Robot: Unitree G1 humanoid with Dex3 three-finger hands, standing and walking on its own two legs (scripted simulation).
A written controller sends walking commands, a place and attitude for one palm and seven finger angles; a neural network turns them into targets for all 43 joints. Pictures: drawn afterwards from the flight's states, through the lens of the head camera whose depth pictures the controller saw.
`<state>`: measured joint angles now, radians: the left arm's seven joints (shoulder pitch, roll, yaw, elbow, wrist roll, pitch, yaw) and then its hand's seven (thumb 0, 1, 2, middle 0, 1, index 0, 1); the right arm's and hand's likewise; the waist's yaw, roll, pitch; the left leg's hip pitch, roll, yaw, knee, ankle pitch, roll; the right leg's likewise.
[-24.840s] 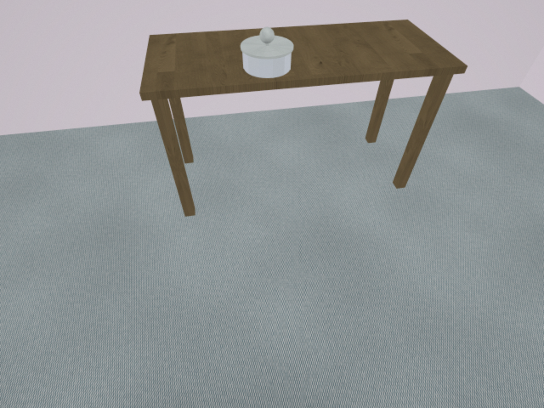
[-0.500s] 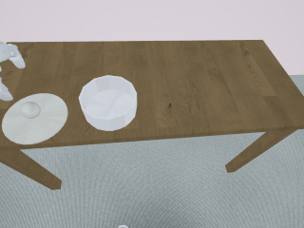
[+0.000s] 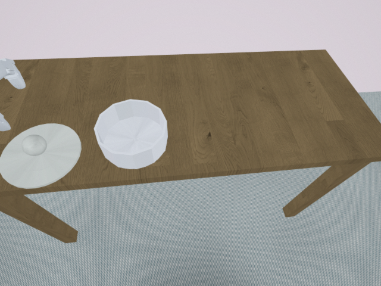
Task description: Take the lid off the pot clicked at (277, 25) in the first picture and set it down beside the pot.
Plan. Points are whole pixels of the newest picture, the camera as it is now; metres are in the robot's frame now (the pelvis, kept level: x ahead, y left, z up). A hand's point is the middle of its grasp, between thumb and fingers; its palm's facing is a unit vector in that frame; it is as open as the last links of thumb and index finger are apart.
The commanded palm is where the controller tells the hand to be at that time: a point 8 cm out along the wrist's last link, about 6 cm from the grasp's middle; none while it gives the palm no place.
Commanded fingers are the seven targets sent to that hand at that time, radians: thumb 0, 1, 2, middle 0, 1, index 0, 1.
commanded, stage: draw the hand back to the body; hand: left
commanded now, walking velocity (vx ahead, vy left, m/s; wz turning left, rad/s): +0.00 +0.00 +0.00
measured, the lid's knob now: (34, 145) +0.45 +0.37 -0.03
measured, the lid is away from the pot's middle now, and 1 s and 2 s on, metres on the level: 0.24 0.24 0.24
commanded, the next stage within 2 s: none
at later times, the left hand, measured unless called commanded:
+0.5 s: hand (14, 99) +0.41 +0.29 +0.17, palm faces +0.39 -0.86 -0.32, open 10.9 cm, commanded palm +0.35 +0.33 +0.20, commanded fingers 0.00 0.21 0.57 -0.28 -0.84 -0.28 -0.84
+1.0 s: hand (10, 135) +0.33 +0.27 +0.18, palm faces +0.53 -0.81 -0.25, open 8.8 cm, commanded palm +0.28 +0.29 +0.19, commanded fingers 0.00 0.73 0.82 -0.22 -0.43 -0.22 -0.43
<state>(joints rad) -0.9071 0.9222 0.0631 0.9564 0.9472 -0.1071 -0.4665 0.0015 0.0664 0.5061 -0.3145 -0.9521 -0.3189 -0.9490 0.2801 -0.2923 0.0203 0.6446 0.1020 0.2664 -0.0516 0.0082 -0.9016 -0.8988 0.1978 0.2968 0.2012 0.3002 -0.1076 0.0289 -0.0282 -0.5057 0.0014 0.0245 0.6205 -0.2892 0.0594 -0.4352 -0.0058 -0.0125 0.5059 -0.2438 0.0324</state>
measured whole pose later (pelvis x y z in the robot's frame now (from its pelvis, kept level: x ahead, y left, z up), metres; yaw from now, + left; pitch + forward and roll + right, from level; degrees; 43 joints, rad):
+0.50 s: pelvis +0.01 -0.02 +0.01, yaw +0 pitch +2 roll -1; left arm -0.54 0.57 0.33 0.59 0.02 -0.06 0.01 0.00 0.08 0.51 -0.31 -0.94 -0.32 -0.94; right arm 0.21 -0.24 0.08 0.63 0.06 0.07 -0.08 0.01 -0.90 -0.90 0.20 0.30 0.20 0.30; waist -0.01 -0.01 0.03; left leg -0.24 0.01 0.03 0.45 -0.24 0.03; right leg -0.19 0.00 0.00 0.37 -0.21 0.01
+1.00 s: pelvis +0.02 -0.05 +0.02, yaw +0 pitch -2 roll +0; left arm -0.17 0.44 0.40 0.22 -0.09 -0.02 0.11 0.01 0.53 0.73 -0.25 -0.59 -0.25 -0.59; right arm 0.16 -0.28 0.03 0.70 0.04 -0.01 -0.08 0.01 -0.90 -0.90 0.20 0.30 0.20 0.30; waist 0.03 0.04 0.03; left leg -0.11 0.04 0.02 0.36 -0.22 -0.02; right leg -0.08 0.04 -0.01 0.32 -0.21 -0.03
